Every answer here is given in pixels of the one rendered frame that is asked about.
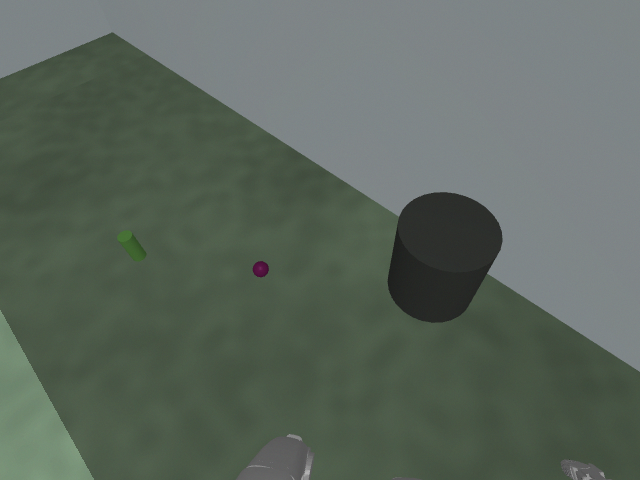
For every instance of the right robot hand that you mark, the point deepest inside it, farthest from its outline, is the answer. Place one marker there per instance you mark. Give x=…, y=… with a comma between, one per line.
x=580, y=471

